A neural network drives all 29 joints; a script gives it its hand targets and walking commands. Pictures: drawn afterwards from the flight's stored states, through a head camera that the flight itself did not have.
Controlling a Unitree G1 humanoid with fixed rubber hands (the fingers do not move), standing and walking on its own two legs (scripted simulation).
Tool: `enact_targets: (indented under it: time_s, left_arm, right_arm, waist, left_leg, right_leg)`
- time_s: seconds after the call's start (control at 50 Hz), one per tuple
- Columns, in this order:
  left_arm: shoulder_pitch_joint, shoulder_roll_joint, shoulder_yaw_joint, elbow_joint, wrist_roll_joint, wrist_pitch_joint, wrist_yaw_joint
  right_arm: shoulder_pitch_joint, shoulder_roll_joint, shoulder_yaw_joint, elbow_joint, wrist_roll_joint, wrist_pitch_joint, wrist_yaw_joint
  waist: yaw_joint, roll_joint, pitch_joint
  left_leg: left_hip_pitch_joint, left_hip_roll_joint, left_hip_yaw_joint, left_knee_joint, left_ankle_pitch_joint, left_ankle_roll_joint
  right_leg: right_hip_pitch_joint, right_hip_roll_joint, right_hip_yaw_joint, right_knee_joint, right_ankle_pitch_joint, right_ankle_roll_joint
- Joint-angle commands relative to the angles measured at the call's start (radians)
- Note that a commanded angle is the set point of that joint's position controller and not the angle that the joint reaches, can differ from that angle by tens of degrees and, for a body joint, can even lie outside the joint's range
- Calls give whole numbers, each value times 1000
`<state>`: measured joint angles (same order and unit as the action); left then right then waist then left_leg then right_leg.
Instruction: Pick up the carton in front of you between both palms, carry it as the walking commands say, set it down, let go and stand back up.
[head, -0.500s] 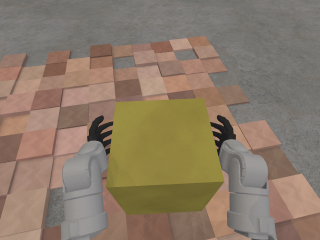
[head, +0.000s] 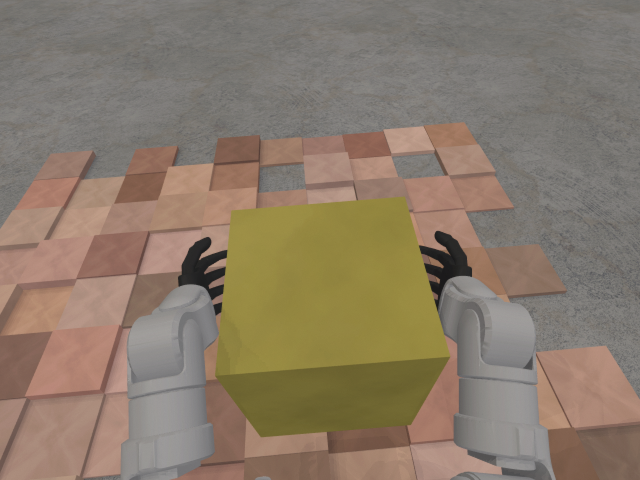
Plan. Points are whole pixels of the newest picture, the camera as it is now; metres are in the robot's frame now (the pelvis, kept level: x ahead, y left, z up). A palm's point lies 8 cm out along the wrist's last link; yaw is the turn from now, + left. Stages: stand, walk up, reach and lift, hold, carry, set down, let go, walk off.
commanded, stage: carry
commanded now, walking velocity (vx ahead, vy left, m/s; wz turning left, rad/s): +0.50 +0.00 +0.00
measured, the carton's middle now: (327, 325) +0.33 +0.01 +0.03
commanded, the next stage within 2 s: none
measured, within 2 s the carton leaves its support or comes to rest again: neither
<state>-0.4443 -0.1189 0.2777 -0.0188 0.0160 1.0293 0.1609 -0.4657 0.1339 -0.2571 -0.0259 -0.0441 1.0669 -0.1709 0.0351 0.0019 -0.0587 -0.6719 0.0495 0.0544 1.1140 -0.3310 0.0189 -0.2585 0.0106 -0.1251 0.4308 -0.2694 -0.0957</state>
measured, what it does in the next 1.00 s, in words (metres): walks ahead: left foot, then right foot 0.04 m lower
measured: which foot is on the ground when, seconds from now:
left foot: up 0.00-0.18, down 0.20-0.68, up 0.70-1.00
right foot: down 0.00-0.22, up 0.24-0.66, down 0.68-1.00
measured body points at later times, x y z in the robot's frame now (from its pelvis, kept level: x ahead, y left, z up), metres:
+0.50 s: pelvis +0.31 +0.01 +0.02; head +0.34 +0.01 +0.47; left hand +0.67 +0.14 +0.12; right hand +0.65 -0.17 +0.12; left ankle +0.29 +0.10 -0.72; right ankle +0.40 -0.13 -0.68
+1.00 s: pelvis +0.63 -0.06 -0.02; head +0.66 -0.08 +0.43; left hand +0.98 +0.09 +0.07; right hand +0.98 -0.22 +0.06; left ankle +0.73 +0.07 -0.66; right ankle +0.53 -0.12 -0.75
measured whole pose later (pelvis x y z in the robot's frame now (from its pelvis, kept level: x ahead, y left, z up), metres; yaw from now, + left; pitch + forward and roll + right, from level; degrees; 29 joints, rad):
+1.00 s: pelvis +0.63 -0.06 -0.02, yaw -1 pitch +6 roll +2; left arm -0.44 -0.12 0.26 -0.03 0.01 0.97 0.16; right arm -0.44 0.13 -0.24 -0.07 -0.03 1.02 -0.17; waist 0.04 0.02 -0.04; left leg -0.83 0.07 0.08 1.12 -0.26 0.04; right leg -0.17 0.02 -0.11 0.43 -0.37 -0.07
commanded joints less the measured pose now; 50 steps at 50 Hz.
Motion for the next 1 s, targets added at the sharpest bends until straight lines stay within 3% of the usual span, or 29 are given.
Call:
enact_targets:
  time_s: [0.0,0.12,0.14,0.16,0.18,0.2,0.22,0.24,0.26,0.28,0.3,0.32,0.34,0.4,0.44,0.5,0.58,0.6,0.62,0.64,0.66,0.68,0.7,0.72,0.76,0.78,0.84,0.92,0.98]
  left_arm:
    - [-639,-784,-671,-120,-236,-24,-57]
    - [-505,-717,-644,-76,-184,-9,-47]
    - [-502,-716,-641,-74,-177,-8,-47]
    - [-497,-716,-637,-73,-170,-7,-46]
    - [-503,-717,-636,-75,-163,-6,-45]
    - [-526,-720,-635,-79,-153,-6,-43]
    - [-528,-732,-630,-105,-156,-4,-46]
    - [-561,-742,-644,-116,-167,-2,-43]
    - [-571,-769,-644,-108,-171,-9,-40]
    - [-575,-780,-632,-119,-160,-18,-38]
    - [-566,-785,-619,-116,-143,-22,-36]
    - [-552,-784,-611,-111,-124,-26,-33]
    - [-536,-775,-609,-111,-110,-29,-30]
    - [-497,-742,-617,-120,-89,-29,-18]
    - [-483,-707,-614,-132,-88,-19,-11]
    - [-463,-663,-605,-117,-84,8,-8]
    - [-500,-637,-581,-70,-97,45,-10]
    - [-501,-632,-568,-50,-97,51,-10]
    - [-489,-626,-551,-22,-93,56,-9]
    - [-487,-620,-535,3,-87,59,-8]
    - [-460,-601,-507,39,-80,62,-6]
    - [-468,-570,-484,70,-78,65,2]
    - [-532,-589,-498,49,-89,55,9]
    - [-556,-654,-515,36,-110,48,2]
    - [-640,-765,-570,-17,-155,26,-24]
    - [-687,-810,-598,-41,-179,11,-38]
    - [-711,-852,-649,-82,-223,-32,-62]
    - [-604,-800,-663,-97,-217,-53,-59]
    - [-568,-755,-672,-120,-218,-50,-51]
  right_arm:
    - [-588,763,619,-88,151,-57,2]
    - [-506,705,614,-84,125,-40,2]
    - [-508,705,614,-85,125,-37,5]
    - [-510,707,612,-83,128,-34,8]
    - [-498,712,609,-75,129,-33,12]
    - [-494,713,608,-76,129,-34,15]
    - [-519,704,615,-80,139,-43,13]
    - [-487,748,626,-59,157,-45,18]
    - [-533,764,648,-107,183,-52,27]
    - [-586,803,686,-138,223,-59,39]
    - [-636,826,715,-169,259,-68,51]
    - [-662,835,730,-185,280,-75,59]
    - [-671,836,741,-192,296,-80,65]
    - [-627,794,739,-188,308,-79,68]
    - [-592,755,720,-175,297,-68,60]
    - [-538,707,676,-128,255,-41,44]
    - [-518,654,612,-69,193,-6,23]
    - [-521,646,598,-56,180,1,18]
    - [-526,644,586,-42,169,8,12]
    - [-524,642,574,-23,159,12,6]
    - [-537,632,562,-11,151,17,-2]
    - [-551,633,542,12,147,23,-11]
    - [-551,659,537,21,143,25,-14]
    - [-596,684,541,8,145,22,-13]
    - [-645,775,562,-4,160,1,0]
    - [-661,810,571,-11,157,-14,6]
    - [-646,843,612,-32,161,-57,13]
    - [-580,793,638,-76,156,-86,7]
    - [-547,740,637,-112,155,-84,4]
  waist:
    - [12,-106,-356]
    - [24,-146,-283]
    - [12,-160,-287]
    - [-23,-179,-322]
    - [-75,-178,-387]
    - [-121,-102,-485]
    - [-137,208,-600]
    - [-129,260,-569]
    - [-127,176,-520]
    - [-126,42,-484]
    - [-114,17,-438]
    - [-90,30,-420]
    - [-85,53,-418]
    - [-100,112,-392]
    - [-103,119,-367]
    - [-101,111,-322]
    - [-105,143,-248]
    - [-87,136,-243]
    - [-55,94,-263]
    - [-12,22,-322]
    - [12,-121,-354]
    - [-27,-260,-331]
    - [5,-356,-397]
    - [10,-264,-356]
    - [2,-111,-337]
    - [-5,-82,-350]
    - [-13,-124,-372]
    - [22,-107,-377]
    - [33,-104,-328]
  left_leg:
    - [-148,7,21,-108,65,-4]
    - [-5,-78,152,-475,215,29]
    - [91,-110,185,-532,241,42]
    - [237,-137,213,-572,255,56]
    - [460,-136,204,-614,286,80]
    - [759,-13,0,-613,230,134]
    - [1022,294,-525,-624,289,324]
    - [1011,285,-642,-692,403,338]
    - [972,282,-538,-662,411,319]
    - [895,273,-470,-667,410,275]
    - [800,264,-417,-704,373,240]
    - [724,240,-356,-731,304,210]
    - [686,223,-307,-742,283,198]
    - [676,205,-212,-763,306,208]
    - [665,194,-164,-765,337,200]
    - [621,163,-82,-745,323,153]
    - [626,167,-67,-680,298,109]
    - [633,156,-47,-621,331,88]
    - [597,124,1,-498,394,55]
    - [485,86,49,-303,349,22]
    - [305,32,81,-68,108,-13]
    - [108,-34,34,89,-224,-28]
    - [-138,-86,-6,239,-230,-29]
    - [-190,-27,-37,286,-198,-11]
    - [-171,12,-38,274,-117,5]
    - [-147,26,-45,243,-83,11]
    - [-174,29,-13,201,-19,8]
    - [-287,24,18,90,56,18]
    - [-239,5,50,-132,140,33]
  right_leg:
    - [419,-253,243,-102,480,-92]
    - [431,-189,109,-41,813,-41]
    - [408,-179,75,3,942,-24]
    - [369,-175,39,98,1024,-3]
    - [266,-162,-4,233,998,23]
    - [41,-134,8,446,710,59]
    - [-307,23,50,846,161,111]
    - [-443,74,140,976,-223,74]
    - [-505,12,189,1007,-219,52]
    - [-502,-33,194,926,-174,45]
    - [-471,-61,189,836,-139,48]
    - [-420,-77,184,748,-112,52]
    - [-380,-72,159,690,-88,59]
    - [-379,-75,117,497,-25,91]
    - [-359,-83,102,366,75,104]
    - [-276,-64,61,184,248,106]
    - [-215,-56,24,48,294,78]
    - [-164,-52,0,-9,297,70]
    - [-27,-26,-47,-64,287,71]
    - [186,-49,-40,-28,231,80]
    - [328,-203,178,13,262,84]
    - [426,-356,434,67,615,60]
    - [561,-433,668,-43,298,-102]
    - [502,-404,661,-93,164,-116]
    - [388,-339,488,-68,266,-93]
    - [347,-330,437,-72,279,-86]
    - [347,-289,326,-92,285,-81]
    - [467,-254,246,-34,520,-99]
    - [459,-217,194,-32,635,-94]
